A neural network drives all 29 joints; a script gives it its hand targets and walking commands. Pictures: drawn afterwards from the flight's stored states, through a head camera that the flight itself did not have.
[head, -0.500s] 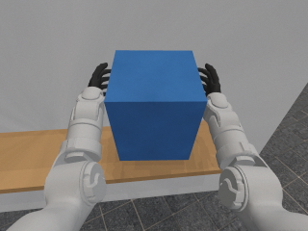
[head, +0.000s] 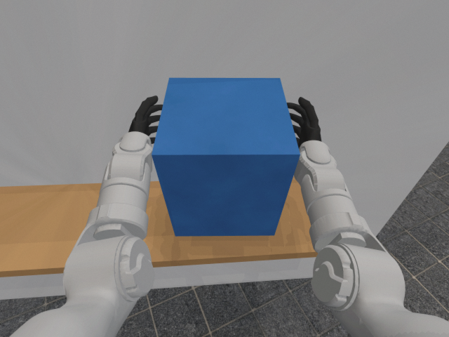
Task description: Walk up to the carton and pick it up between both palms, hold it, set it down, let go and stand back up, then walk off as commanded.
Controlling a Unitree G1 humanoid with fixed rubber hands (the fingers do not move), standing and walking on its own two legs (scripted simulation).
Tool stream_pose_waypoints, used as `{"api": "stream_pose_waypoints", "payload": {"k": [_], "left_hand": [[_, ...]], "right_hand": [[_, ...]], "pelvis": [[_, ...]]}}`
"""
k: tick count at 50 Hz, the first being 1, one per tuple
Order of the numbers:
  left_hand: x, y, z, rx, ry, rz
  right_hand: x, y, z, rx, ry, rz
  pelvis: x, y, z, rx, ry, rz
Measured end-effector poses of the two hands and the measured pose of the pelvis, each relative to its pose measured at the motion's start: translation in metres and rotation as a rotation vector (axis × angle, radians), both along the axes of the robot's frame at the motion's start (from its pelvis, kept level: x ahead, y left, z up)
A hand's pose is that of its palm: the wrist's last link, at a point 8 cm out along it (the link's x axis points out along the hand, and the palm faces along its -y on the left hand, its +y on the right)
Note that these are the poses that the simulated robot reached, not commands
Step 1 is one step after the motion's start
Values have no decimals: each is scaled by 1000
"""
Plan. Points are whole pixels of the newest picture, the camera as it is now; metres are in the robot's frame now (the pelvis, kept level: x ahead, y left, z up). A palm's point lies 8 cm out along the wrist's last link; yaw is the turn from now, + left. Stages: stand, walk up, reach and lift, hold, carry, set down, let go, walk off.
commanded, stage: set down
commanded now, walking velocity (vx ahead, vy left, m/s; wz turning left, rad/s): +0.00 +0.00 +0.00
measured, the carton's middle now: (224, 161) +0.43 -0.02 +0.11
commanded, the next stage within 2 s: none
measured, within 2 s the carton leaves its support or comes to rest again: rests again in 1.70 s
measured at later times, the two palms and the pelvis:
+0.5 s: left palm (142, 145) +0.44 +0.13 +0.16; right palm (304, 149) +0.40 -0.17 +0.16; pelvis +0.00 +0.00 +0.00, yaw +0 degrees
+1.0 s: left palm (141, 154) +0.43 +0.13 +0.14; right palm (301, 156) +0.40 -0.16 +0.15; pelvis +0.00 +0.00 +0.00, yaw +0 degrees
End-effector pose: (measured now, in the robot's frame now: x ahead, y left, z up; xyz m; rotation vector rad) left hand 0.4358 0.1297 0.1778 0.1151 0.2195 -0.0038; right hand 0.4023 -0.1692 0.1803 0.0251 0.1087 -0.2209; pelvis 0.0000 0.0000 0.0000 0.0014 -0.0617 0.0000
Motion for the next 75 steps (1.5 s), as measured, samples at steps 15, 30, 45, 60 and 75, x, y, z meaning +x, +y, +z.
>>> {"api": "stream_pose_waypoints", "payload": {"k": [15,30,45,60,75], "left_hand": [[2,7,-16,2,15,13],[1,0,-25,2,31,-8],[-3,7,-33,-10,30,8],[-4,2,-47,-10,47,-1],[-4,3,-58,-13,53,2]], "right_hand": [[7,6,-13,-7,15,17],[-1,0,-24,-12,32,-2],[0,7,-28,-23,30,12],[-3,2,-43,-32,48,6],[-2,3,-51,-40,55,10]], "pelvis": [[5,-1,0,1,12,0],[4,-1,0,2,10,0],[5,-1,0,2,11,0],[5,-1,0,2,13,0],[7,-2,0,2,17,0]]}}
